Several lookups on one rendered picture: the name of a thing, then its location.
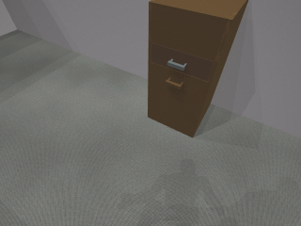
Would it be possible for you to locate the cabinet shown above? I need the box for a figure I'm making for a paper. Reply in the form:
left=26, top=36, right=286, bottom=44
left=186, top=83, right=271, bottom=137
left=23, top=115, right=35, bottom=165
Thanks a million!
left=148, top=0, right=248, bottom=137

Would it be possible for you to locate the drawer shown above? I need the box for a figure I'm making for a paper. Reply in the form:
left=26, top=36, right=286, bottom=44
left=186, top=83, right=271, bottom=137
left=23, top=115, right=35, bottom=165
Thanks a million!
left=151, top=42, right=214, bottom=81

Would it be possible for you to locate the handle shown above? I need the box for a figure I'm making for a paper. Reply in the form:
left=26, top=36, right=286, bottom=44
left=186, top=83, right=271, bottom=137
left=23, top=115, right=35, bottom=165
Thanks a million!
left=167, top=59, right=187, bottom=71
left=165, top=80, right=182, bottom=89

